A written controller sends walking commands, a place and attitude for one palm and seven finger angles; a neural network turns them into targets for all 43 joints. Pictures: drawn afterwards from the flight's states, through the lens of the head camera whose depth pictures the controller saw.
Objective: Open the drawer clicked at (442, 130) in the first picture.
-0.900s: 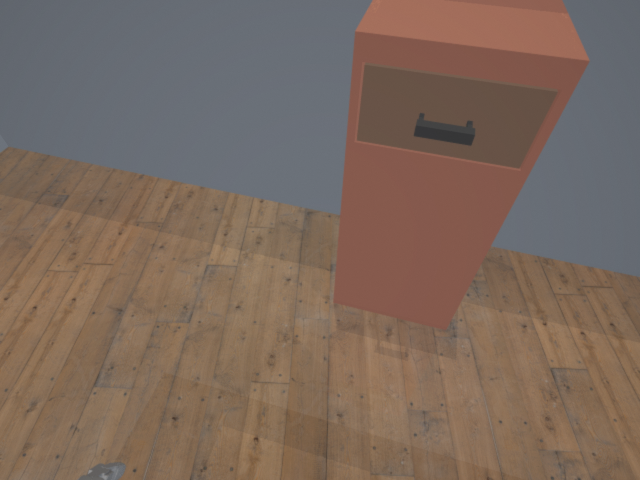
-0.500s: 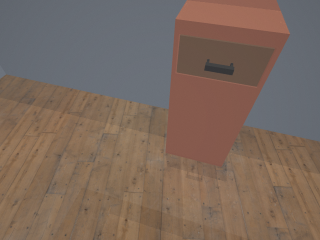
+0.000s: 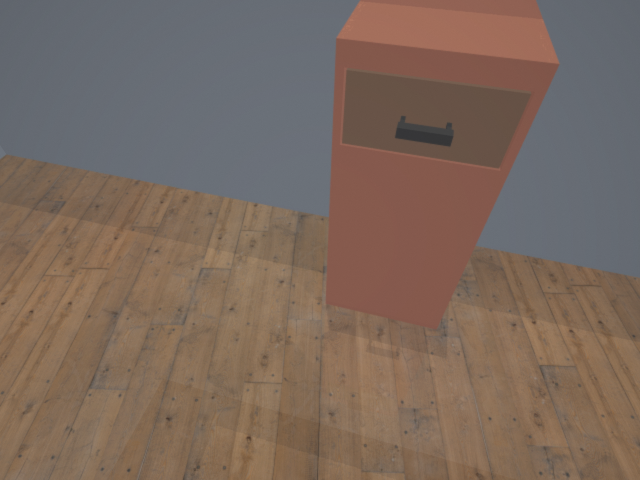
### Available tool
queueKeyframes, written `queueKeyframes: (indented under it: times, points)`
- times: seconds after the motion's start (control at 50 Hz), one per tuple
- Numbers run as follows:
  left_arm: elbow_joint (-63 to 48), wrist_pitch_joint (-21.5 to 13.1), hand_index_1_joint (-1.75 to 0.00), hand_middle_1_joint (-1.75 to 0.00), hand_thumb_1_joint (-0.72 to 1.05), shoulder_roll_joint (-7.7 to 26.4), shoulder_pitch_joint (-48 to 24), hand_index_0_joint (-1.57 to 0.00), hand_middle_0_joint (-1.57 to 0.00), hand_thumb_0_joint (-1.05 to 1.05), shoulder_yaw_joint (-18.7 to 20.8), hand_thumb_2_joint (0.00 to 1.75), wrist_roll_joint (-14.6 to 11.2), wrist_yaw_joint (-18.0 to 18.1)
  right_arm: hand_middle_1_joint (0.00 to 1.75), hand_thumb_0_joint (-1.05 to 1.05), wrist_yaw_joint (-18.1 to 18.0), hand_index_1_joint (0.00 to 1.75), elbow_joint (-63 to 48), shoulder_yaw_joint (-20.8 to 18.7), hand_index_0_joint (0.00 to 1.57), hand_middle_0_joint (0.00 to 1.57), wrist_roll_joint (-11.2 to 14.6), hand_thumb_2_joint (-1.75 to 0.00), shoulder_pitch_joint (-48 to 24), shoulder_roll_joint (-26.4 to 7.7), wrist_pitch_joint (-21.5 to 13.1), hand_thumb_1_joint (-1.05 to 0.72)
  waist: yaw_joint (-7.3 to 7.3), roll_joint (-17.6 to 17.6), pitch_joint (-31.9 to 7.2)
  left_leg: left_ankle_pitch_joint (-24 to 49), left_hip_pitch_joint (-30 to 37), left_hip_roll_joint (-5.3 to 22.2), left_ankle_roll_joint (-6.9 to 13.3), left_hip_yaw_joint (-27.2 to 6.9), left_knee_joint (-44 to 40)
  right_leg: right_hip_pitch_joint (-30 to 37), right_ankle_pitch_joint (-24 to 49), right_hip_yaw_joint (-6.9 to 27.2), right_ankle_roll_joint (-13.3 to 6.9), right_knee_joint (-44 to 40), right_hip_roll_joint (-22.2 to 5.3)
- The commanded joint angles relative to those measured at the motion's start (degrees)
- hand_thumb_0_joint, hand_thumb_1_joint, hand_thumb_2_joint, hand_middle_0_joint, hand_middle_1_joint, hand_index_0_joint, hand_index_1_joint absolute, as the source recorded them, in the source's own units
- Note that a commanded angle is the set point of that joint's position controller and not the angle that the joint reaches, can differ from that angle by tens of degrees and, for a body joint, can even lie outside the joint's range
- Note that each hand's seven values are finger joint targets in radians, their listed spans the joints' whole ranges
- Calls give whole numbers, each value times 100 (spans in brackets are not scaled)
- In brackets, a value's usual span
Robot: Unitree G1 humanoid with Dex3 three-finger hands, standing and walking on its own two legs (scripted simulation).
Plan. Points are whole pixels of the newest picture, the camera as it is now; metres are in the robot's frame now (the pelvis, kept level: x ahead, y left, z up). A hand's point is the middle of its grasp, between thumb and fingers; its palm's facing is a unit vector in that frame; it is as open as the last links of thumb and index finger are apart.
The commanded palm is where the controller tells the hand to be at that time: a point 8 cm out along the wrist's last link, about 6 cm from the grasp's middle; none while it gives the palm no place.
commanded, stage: stand and wait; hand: left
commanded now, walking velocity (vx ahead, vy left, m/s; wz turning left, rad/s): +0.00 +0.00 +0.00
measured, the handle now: (424, 128) +0.79 -0.18 +0.03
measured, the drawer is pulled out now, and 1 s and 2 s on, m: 0.00 0.00 0.00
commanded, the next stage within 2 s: look at it before walking up in 0.02 s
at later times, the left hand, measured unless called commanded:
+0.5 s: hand out of the picture +0.07 +0.25 -0.16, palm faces -0.03 -0.94 -0.33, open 7.4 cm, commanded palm none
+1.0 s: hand out of the picture +0.07 +0.24 -0.16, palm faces -0.05 -0.94 -0.33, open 7.4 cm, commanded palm none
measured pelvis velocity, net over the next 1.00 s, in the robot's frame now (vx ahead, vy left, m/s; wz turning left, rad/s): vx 0.00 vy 0.00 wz -0.05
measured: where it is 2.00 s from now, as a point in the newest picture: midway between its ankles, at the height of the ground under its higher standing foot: outside the picture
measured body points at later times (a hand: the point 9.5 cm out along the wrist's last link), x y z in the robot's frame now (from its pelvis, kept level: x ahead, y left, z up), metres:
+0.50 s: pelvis +0.00 +0.00 +0.00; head +0.01 +0.00 +0.45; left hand +0.07 +0.30 -0.13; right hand +0.08 -0.29 -0.13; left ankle -0.01 +0.13 -0.74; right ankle -0.01 -0.11 -0.74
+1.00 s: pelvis +0.00 +0.00 +0.00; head +0.01 +0.00 +0.45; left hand +0.08 +0.29 -0.14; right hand +0.08 -0.29 -0.14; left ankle -0.01 +0.13 -0.74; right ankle -0.01 -0.11 -0.74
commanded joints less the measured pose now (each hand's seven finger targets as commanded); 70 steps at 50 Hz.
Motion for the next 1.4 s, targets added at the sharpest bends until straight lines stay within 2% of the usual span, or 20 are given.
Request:
queueKeyframes:
  times: [0.0,0.18,0.22,0.32,0.52,0.8,0.88,0.92,0.96,1.04,1.12,1.2,1.24,1.3,1.32,1.36,1.38]
  points:
    - [-400,-123,-30,-30,90,1188,-245,-20,-20,0,231,90,-28,84,30,0,-72,30,-362,-249,20,20,-13,-90,-289,-1121,-136,-90,22,-22,-268,654,-77,575,226,-477,-321,-39,826,636,-147,-455,-731]
    - [-402,-135,-30,-30,90,1185,-262,-20,-20,0,236,90,-28,89,30,0,-80,30,-366,-250,20,20,-2,-90,-262,-1125,-145,-90,14,-29,-351,880,-4,600,219,-498,-303,37,1107,607,-145,-413,-710]
    - [-399,-129,-30,-30,90,1177,-245,-20,-20,0,234,90,-32,85,30,0,-79,30,-362,-248,20,20,-7,-90,-298,-1135,-148,-90,25,37,-300,827,-23,595,220,-489,-331,6,1041,609,-140,-426,-716]
    - [-383,-127,-30,-30,90,1188,-249,-20,-20,0,234,90,-24,77,30,0,-76,30,-364,-249,20,20,-4,-90,-294,-1131,-133,-90,15,-49,-211,666,-52,581,218,-501,-343,-70,829,652,-137,-518,-717]
    - [-353,-139,-30,-30,90,1202,-214,-20,-20,0,228,90,-32,81,30,0,-83,30,-349,-250,20,20,1,-90,-297,-1156,-150,-90,6,22,-403,980,107,618,218,-498,-338,76,1232,595,-140,-450,-734]
    - [-375,-105,-30,-30,90,1215,-247,-20,-20,0,249,90,-19,70,30,0,-99,30,-364,-267,20,20,-2,-90,-314,-1195,-149,-90,11,64,-265,937,156,654,212,-436,-359,-48,1224,640,-139,-456,-680]
    - [-408,0,-30,-30,90,873,-34,-20,-20,0,227,90,-19,91,30,0,-125,30,-400,-237,20,20,-6,-90,-50,-811,-94,-90,1,18,-416,1185,179,695,152,-230,-66,-88,1716,711,-120,-138,-645]
    - [-441,71,-30,-30,90,643,124,-20,-20,0,201,90,-17,105,30,0,-144,30,-431,-224,20,20,-16,-90,61,-569,-45,-90,-6,10,-352,1186,147,700,112,-121,64,-254,1822,741,-95,17,-620]
    - [-507,117,-30,-30,90,570,218,-20,-20,0,198,90,-9,112,30,0,-154,30,-496,-243,20,20,-10,-90,158,-480,0,-90,-17,17,-305,1067,56,718,101,-56,171,-381,1799,795,-92,152,-578]
    - [-677,154,-30,-30,90,548,344,-20,-20,0,246,90,9,104,30,0,-159,30,-656,-313,20,20,-11,-90,223,-407,45,-90,-14,-80,-153,525,-187,688,106,50,410,-682,1549,1040,-159,258,-552]
    - [-852,179,-30,-30,90,467,384,-20,-20,0,304,90,23,97,30,0,-160,30,-741,-366,20,20,-13,-90,354,-279,64,-90,-39,-67,-117,-53,-385,665,132,47,535,-972,1003,1218,-216,313,-503]
    - [-980,190,-30,-30,90,284,428,-20,-20,0,336,90,37,90,30,0,-162,30,-801,-424,20,20,-15,-90,481,-201,56,-90,-45,43,-172,-276,-432,804,230,-61,468,-1185,711,1107,-187,586,-310]
    - [-1010,195,-30,-30,90,185,509,-20,-20,0,346,90,41,81,30,0,-162,30,-832,-463,20,20,-20,-90,453,-190,53,-90,11,248,-128,-438,-505,921,296,-116,380,-1296,602,983,-150,782,-194]
    - [-1030,181,-30,-30,90,109,649,-20,-20,0,360,90,59,83,30,0,-151,30,-875,-496,20,20,-22,-90,454,-125,66,-90,48,108,-138,-744,-717,873,297,-38,535,-1303,461,1091,-176,795,-201]
    - [-1015,183,-30,-30,90,107,742,-20,-20,0,384,90,67,63,30,0,-140,30,-872,-499,20,20,-43,-90,523,-98,75,-90,48,-32,-242,-1356,-678,835,291,-11,567,-1336,-273,1178,-211,673,-191]
    - [-1046,202,-30,-30,90,124,811,-20,-20,0,424,90,101,0,30,0,-111,30,-860,-526,20,20,-87,-90,588,-122,86,-90,57,-169,-35,-2519,-736,795,323,-64,618,-1757,-2127,1411,-298,320,-113]
    - [-1077,206,-30,-30,90,105,807,-20,-20,0,449,90,121,-20,30,0,-103,30,-868,-533,20,20,-99,-90,639,-133,82,-90,43,-236,68,-2816,-687,822,369,-150,646,-2022,-2611,1463,-327,274,-51]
